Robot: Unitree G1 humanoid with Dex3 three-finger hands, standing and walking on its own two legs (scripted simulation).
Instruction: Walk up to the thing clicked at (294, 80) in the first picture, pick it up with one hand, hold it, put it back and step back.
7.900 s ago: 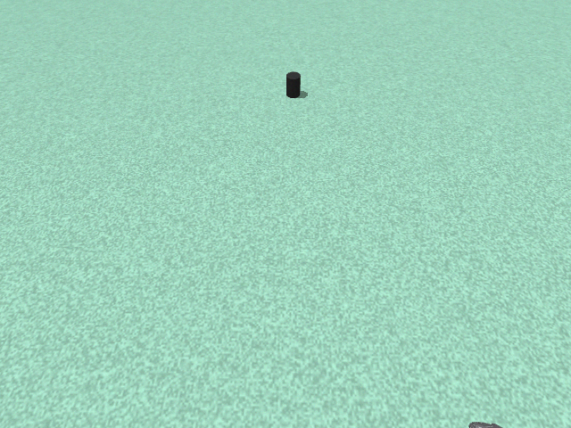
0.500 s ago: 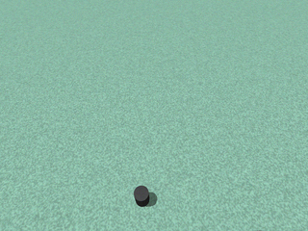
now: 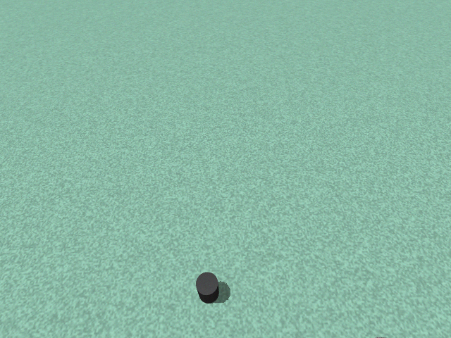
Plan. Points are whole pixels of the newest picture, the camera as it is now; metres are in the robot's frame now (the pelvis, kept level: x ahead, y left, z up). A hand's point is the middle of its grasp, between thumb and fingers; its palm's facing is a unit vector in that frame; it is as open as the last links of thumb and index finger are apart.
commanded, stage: stand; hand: left
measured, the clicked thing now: (207, 288) +0.39 +0.10 -0.72
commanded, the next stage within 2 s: go down in 0.76 s
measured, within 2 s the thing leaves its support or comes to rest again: neither
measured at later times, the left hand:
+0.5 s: hand out of the picture +0.07 +0.25 -0.16, palm faces -0.02 -0.94 -0.34, open 7.4 cm
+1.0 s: hand out of the picture +0.12 +0.25 -0.16, palm faces +0.06 -0.95 -0.32, open 8.8 cm
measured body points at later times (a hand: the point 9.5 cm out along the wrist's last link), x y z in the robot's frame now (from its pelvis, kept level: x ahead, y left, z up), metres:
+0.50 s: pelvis +0.00 +0.00 +0.00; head +0.01 +0.00 +0.45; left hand +0.07 +0.30 -0.13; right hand +0.08 -0.30 -0.13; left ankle -0.01 +0.12 -0.75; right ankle +0.00 -0.13 -0.75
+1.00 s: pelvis +0.00 +0.00 -0.01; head +0.05 +0.01 +0.44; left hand +0.12 +0.30 -0.14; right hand +0.10 -0.28 -0.13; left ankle -0.01 +0.12 -0.75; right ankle +0.00 -0.13 -0.75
